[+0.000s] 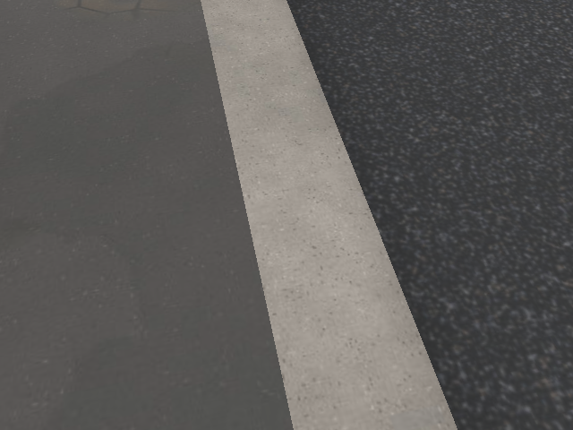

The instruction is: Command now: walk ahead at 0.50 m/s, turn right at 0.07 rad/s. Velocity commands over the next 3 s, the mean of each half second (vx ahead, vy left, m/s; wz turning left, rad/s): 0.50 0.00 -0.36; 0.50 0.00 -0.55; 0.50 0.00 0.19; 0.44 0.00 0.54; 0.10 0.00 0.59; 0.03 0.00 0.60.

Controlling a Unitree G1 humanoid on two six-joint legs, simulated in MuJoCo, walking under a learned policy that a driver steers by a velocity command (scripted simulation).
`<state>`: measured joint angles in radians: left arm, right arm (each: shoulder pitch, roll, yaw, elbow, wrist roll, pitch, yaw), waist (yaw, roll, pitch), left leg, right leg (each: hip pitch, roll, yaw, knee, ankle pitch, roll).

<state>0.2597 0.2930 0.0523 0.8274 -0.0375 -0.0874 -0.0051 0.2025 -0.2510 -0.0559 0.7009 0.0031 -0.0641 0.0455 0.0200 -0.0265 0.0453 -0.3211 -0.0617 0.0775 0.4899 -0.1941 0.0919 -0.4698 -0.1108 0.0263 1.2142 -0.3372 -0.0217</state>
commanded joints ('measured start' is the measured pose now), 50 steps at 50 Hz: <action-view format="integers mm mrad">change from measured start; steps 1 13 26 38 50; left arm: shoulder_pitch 82 -192 261 210 74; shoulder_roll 80 5 52 126 18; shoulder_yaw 27 7 37 30 -13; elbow -27 -131 -2 -27 -62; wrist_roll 3 15 104 98 118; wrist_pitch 20 19 -35 -59 -43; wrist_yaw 6 -32 -29 -101 -26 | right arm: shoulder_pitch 13 126 24 -181 140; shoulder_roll -101 -138 -115 -58 -20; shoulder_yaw -33 -43 16 86 72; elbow -28 81 17 -77 64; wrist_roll -8 -7 -111 -74 -34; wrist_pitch -47 -37 -86 7 -44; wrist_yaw -3 -54 18 -10 -50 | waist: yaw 11 -93 124 58 -68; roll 76 66 24 -34 103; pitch -99 48 -66 -5 -102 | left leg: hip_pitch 156 371 -632 -167 324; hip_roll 285 309 100 99 374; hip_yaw -234 33 -246 -71 -419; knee -297 -328 862 150 -272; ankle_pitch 294 410 -177 206 62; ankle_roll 150 59 -68 -144 168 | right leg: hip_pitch -111 -318 664 154 -273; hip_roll -57 19 -98 15 50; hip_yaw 62 20 493 285 126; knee -25 -507 -901 -919 -5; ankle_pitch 109 443 -23 381 38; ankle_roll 10 -3 -301 -271 -39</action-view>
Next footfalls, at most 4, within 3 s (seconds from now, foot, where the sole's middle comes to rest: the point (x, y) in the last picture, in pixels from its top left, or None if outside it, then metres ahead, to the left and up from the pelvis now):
0.44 right None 0.38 -0.17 -0.77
0.88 left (329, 324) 0.72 -0.08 -0.77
1.46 right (461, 322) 0.82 -0.47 -0.92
1.94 left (388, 220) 1.18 -0.30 -0.92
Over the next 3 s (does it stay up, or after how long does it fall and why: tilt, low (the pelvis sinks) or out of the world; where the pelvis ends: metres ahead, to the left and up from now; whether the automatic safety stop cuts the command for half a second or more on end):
stays up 1.13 -0.43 -0.15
